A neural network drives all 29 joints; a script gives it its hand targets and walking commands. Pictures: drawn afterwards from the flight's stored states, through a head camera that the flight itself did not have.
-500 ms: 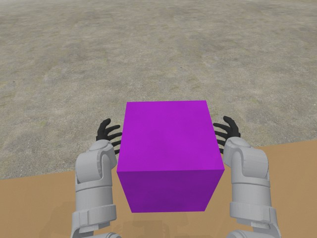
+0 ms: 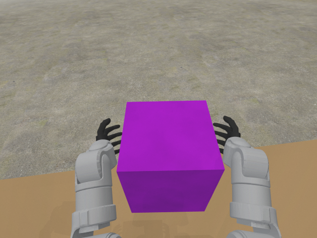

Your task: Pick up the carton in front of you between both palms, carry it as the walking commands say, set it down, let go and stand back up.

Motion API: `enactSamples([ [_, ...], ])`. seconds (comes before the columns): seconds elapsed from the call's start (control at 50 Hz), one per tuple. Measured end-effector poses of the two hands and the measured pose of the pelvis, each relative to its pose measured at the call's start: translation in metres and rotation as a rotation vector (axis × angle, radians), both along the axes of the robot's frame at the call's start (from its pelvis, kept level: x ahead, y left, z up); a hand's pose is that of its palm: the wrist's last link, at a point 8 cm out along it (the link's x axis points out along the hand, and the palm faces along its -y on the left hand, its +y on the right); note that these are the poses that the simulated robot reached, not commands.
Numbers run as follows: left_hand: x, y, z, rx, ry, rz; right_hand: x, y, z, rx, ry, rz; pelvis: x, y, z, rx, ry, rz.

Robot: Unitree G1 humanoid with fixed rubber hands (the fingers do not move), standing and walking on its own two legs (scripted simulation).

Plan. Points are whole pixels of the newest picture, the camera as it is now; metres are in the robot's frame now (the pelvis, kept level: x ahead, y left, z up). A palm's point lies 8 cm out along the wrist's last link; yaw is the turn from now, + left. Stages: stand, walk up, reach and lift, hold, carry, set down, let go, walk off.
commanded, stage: carry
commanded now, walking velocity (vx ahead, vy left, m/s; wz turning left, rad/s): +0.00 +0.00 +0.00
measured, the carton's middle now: (167, 159) +0.34 +0.00 +0.04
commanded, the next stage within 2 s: none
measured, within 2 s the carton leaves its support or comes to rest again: neither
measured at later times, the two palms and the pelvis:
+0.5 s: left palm (104, 147) +0.33 +0.16 +0.11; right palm (230, 144) +0.33 -0.15 +0.11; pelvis +0.00 +0.00 +0.00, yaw +0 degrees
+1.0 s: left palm (109, 138) +0.36 +0.15 +0.11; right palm (231, 138) +0.35 -0.16 +0.11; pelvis +0.03 +0.00 +0.00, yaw +0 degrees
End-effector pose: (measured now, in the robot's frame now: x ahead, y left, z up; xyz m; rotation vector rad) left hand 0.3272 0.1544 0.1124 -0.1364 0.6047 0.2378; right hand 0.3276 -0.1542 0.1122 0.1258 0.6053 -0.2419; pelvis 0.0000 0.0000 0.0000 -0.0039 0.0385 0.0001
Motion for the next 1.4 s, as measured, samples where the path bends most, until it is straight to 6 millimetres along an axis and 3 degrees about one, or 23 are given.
enactSamples([
  [0.8,0.001,0.002,-0.001,0.000,0.000,0.001,0.001,0.002,-0.001,0.000,0.000,0.002,0.001,0.002,0.000,-0.001,0.000,0.002],
  [0.92,0.008,0.001,0.000,0.002,0.005,0.003,0.007,0.001,-0.001,0.012,0.005,-0.006,0.014,0.001,0.001,-0.009,0.006,-0.001],
  [1.02,0.035,-0.010,0.002,0.020,0.004,-0.013,0.026,-0.011,-0.002,0.012,0.004,-0.016,0.033,-0.006,0.002,-0.015,0.023,-0.009],
  [1.14,0.081,-0.039,-0.002,0.041,-0.008,-0.033,0.062,-0.040,-0.008,0.020,-0.011,-0.033,0.069,-0.025,-0.006,-0.016,0.034,-0.017],
  [1.24,0.112,-0.052,-0.020,0.032,0.016,-0.015,0.103,-0.053,-0.023,0.021,0.012,-0.019,0.105,-0.040,-0.013,0.011,0.039,-0.016],
  [1.32,0.136,-0.049,-0.030,0.000,0.034,0.004,0.140,-0.048,-0.031,0.041,0.031,-0.007,0.136,-0.045,-0.009,0.022,0.047,-0.025],
  [1.4,0.173,-0.041,-0.028,-0.011,0.000,0.013,0.185,-0.042,-0.034,0.021,0.000,-0.006,0.172,-0.043,-0.010,0.015,0.054,-0.028],
])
